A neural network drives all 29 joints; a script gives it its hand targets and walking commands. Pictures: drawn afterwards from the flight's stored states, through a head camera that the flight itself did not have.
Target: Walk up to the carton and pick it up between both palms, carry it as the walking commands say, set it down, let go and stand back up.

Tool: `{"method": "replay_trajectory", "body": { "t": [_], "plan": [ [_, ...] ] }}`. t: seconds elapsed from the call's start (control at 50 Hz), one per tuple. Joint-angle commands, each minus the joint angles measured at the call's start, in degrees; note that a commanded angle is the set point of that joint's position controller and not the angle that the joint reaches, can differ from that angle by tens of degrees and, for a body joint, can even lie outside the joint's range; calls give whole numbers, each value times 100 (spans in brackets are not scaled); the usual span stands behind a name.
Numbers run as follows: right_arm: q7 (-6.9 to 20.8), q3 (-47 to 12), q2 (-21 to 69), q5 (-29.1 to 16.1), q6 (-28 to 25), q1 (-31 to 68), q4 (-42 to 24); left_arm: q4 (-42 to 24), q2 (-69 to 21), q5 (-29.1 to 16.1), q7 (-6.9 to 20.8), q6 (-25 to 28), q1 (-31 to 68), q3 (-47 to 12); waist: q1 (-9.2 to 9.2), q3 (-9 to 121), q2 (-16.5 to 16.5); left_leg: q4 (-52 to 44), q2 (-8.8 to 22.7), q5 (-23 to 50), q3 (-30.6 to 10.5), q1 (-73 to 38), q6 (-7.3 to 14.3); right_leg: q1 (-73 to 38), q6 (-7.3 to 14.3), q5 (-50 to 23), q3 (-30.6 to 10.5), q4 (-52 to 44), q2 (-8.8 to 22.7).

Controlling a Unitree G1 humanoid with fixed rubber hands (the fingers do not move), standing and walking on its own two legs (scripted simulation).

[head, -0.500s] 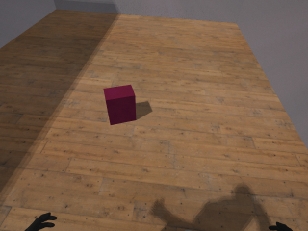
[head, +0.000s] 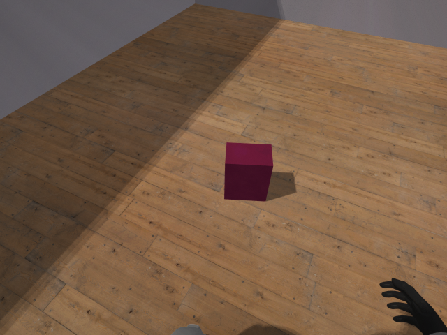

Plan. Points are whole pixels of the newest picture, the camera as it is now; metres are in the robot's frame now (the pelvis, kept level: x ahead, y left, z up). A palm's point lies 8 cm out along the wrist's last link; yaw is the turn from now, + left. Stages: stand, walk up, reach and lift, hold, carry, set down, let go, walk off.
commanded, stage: walk up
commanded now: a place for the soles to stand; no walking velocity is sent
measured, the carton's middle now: (246, 173) +1.01 +0.00 -0.61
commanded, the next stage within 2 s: none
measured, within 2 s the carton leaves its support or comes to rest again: neither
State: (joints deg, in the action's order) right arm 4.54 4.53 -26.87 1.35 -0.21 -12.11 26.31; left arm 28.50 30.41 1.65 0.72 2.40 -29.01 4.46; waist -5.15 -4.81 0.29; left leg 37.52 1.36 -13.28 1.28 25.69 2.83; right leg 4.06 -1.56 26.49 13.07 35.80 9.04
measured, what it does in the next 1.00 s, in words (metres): walks ahead: left foot, then right foot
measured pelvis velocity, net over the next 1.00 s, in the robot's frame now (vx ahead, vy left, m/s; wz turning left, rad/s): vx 0.41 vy -0.01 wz -0.04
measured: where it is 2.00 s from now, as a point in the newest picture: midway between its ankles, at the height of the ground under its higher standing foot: (241, 273)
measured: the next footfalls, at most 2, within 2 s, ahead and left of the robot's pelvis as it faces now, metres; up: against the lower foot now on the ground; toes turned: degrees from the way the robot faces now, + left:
left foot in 0.02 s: +0.17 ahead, +0.12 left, +0.00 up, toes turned +1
right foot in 0.36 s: +0.31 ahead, -0.16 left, +0.00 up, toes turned -3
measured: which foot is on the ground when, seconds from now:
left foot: up 0.00-0.00, down 0.02-0.38, up 0.40-0.66, down 0.68-1.00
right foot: down 0.00-0.02, up 0.04-0.34, down 0.36-0.70, up 0.72-1.00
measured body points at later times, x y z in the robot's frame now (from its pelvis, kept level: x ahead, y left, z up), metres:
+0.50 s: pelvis +0.22 -0.03 +0.00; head +0.22 -0.04 +0.44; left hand +0.34 +0.31 -0.04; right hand +0.33 -0.36 -0.07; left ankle +0.20 +0.10 -0.66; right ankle +0.27 -0.16 -0.72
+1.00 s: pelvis +0.41 -0.01 +0.00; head +0.42 -0.01 +0.45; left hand +0.59 +0.29 -0.05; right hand +0.47 -0.36 -0.04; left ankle +0.40 +0.11 -0.72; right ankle +0.52 -0.15 -0.70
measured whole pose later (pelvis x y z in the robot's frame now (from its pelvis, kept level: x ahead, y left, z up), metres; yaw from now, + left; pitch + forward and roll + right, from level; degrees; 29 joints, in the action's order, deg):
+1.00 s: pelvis +0.41 -0.01 +0.00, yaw -2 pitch -4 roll -1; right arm 0.9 4.2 -29.6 1.3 -2.0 -25.7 27.8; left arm 28.0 27.1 1.2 2.5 0.7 -17.7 3.8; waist 3.6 -5.3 -0.8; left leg 37.2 4.4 -22.2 4.8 10.6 -0.2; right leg 25.2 1.0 15.5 1.6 41.4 2.2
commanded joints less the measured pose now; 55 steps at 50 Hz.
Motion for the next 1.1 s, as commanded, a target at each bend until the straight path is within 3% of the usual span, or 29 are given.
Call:
{"method": "replay_trajectory", "body": {
  "t": [0.0, 0.02, 0.04, 0.06, 0.1, 0.14, 0.26, 0.32, 0.34, 0.36, 0.38, 0.4, 0.42, 0.46, 0.52, 0.6, 0.66, 0.68, 0.7, 0.72, 0.74, 0.8, 0.92, 0.98, 1.0, 1.02, 1.04, 1.06, 1.08],
  "plan": [
    [-229, 534, -1233, 53, -123, -1458, 99, -495, 584, -107, 29, 25, 116, 125, 1136, 880, 696, -325, 92, -894, -969, -2990, 514, 2139, 671, -1640, -242, 2110, 419],
    [-367, 612, -1712, -67, -148, -1669, -78, -835, 267, -110, 78, 48, 258, 49, 1304, 1400, 1614, -1481, 1662, -2282, -3986, -3505, 1121, 3422, 392, 941, -566, 3645, -376],
    [-447, 645, -1892, -215, -131, -1532, -194, -927, 868, -101, 58, 4, 573, 277, 1285, 1369, 577, -2082, 2087, -2806, -4876, -3148, 1561, 3795, 393, 799, -1540, 4143, -508],
    [-494, 599, -1815, -232, -127, -1361, -156, -884, 941, -160, 70, -27, 753, 327, 1154, 872, 277, -1965, 2042, -2408, -4230, -2859, 1596, 3968, 393, 442, -1779, 4242, -347],
    [-507, 424, -1491, -107, -183, -941, -126, -606, 791, -145, 53, -66, 468, 281, 741, 211, 579, -1859, 1546, -1356, -2933, -1812, 1265, 3566, 371, 81, -1754, 3449, -89],
    [-455, 362, -1313, -36, -261, -714, -162, -360, 716, -92, 98, -110, 242, 307, 565, 206, 903, -1925, 1300, -818, -2176, -1082, 1147, 2833, 251, -144, -1621, 2856, -128],
    [-321, 315, -1340, -15, -290, -781, -201, -485, 440, -44, 269, -58, 825, 269, 683, -71, 968, -1918, 1037, -1799, -1341, -303, 853, 1789, 282, -1024, -1089, 708, -390],
    [-272, 233, -1266, -45, -234, -742, -198, -389, 537, -35, 239, -17, 647, 336, 412, -39, 527, -1233, 887, -2476, -1042, 347, 589, 569, 337, -1251, -905, 109, -789],
    [-278, 168, -1087, -14, -225, -823, -193, -288, 665, -42, 181, 6, 341, 385, 223, 116, 189, -523, 731, -2444, -841, 614, 440, -30, 422, -839, -1131, -104, -812],
    [-292, 77, -771, 8, -250, -791, -274, -195, 995, -10, 83, 44, -182, 486, -168, 392, -824, 1267, 344, -1934, -349, 1262, 162, -733, 725, 275, -2584, -750, 49],
    [-296, 93, -706, -75, -264, -930, -496, -288, 1526, -25, -13, 35, -434, 603, -254, 612, -1611, 2876, -291, -2308, 10, 2047, -110, -853, 1491, 1933, -5245, -1957, 1481],
    [-363, 251, -1236, -60, -209, -640, -606, -356, 1415, -47, -74, 22, -366, 620, -251, 344, -737, 3436, -125, -2135, -821, 2147, -111, -478, 1863, 2254, -5452, -2100, 1665],
    [-365, 263, -1303, -57, -191, -654, -594, -411, 1323, -33, -95, 43, -240, 595, -101, 93, -551, 3582, -44, -1777, -874, 2186, -128, -288, 1893, 1723, -4959, -1951, 1508],
    [-334, 240, -1142, -55, -171, -914, -410, -506, 1140, 20, -116, 58, 188, 526, 177, -13, -751, 2908, 273, -1310, -706, 1669, -224, 217, 1712, 525, -3776, -1814, 1098],
    [-235, 171, -933, 26, -135, -891, -298, -491, 1029, 41, -68, 83, 318, 419, 236, 19, -1138, 1739, 262, -1207, -205, 723, -242, 794, 1563, -1156, -2600, -1603, 735],
    [-156, 179, -784, -2, -119, -721, -355, -537, 1027, -25, 31, 46, 602, 348, 395, -19, -1130, 425, 31, -271, 178, -657, -125, 1654, 1248, -355, -2047, -1460, 492],
    [-245, 357, -1013, 25, -148, -1301, -156, -544, 704, -28, 87, -15, 570, 213, 810, 218, -368, -153, -284, -453, 189, -2575, 71, 2776, 785, 628, -1608, -107, 141],
    [-330, 466, -1317, 52, -181, -1721, -121, -667, 378, -52, 86, 3, 549, 113, 1131, 527, 649, -607, 602, -1565, -1272, -3144, 325, 3390, 493, 572, -1302, 1630, -105],
    [-426, 535, -1769, 30, -214, -1860, -246, -925, 427, -135, 72, -12, 653, 153, 1260, 646, 1275, -2133, 2250, -3210, -4376, -2943, 1000, 4109, 270, 1159, -1353, 3143, -930],
    [-517, 536, -1735, -69, -221, -1763, -254, -935, 935, -102, -6, -104, 862, 319, 1238, 374, 397, -2284, 2496, -3193, -4459, -2540, 1306, 4224, 264, 743, -2265, 3730, -885],
    [-572, 503, -1682, -52, -237, -1633, -210, -841, 975, -178, -19, -143, 821, 322, 1074, 16, 291, -2047, 2331, -2427, -3720, -2260, 1316, 4161, 257, 480, -2294, 3797, -778],
    [-545, 371, -1403, 4, -261, -1090, -242, -388, 781, -157, -11, -133, 395, 297, 711, -143, 857, -1928, 1701, -760, -1971, -1501, 1094, 3287, 169, -65, -2025, 2892, -561],
    [-383, 287, -1268, 31, -282, -1123, -235, -416, 338, -29, 186, -115, 944, 187, 730, -120, 1085, -1624, 1294, 68, -726, -893, 842, 2017, 236, -942, -1080, 836, -603],
    [-336, 208, -1193, -52, -211, -989, -263, -325, 398, -28, 145, -80, 842, 240, 445, 42, 715, -881, 1115, -274, -415, -236, 519, 656, 322, -1574, -902, 65, -1004],
    [-333, 154, -1081, -60, -193, -1060, -256, -255, 550, -27, 80, -67, 674, 301, 287, 232, 428, -330, 1026, -137, -285, -45, 356, 85, 415, -1352, -1056, -103, -1082],
    [-341, 98, -876, -61, -197, -1089, -296, -208, 879, 2, -14, -47, 379, 397, 14, 485, -331, 1010, 751, -79, 33, 379, 110, -436, 671, -861, -2138, -513, -418],
    [-315, 27, -642, -99, -210, -1287, -492, -330, 1430, -23, -123, -51, 205, 505, -51, 1010, -1322, 2722, 76, -1781, 309, 1148, -260, -746, 1477, -126, -4720, -1285, 1238],
    [-415, 225, -1187, -145, -111, -1096, -559, -387, 1557, -92, -172, -94, 209, 581, -131, 913, -813, 3364, -19, -2374, -475, 1164, -267, -148, 2069, 137, -5367, -1651, 1670],
    [-458, 248, -1372, -153, -64, -953, -564, -373, 1374, -125, -180, -102, 268, 534, -50, 560, -516, 3615, 27, -2110, -754, 1262, -259, 43, 2111, -100, -4831, -1551, 1496]
  ]
}}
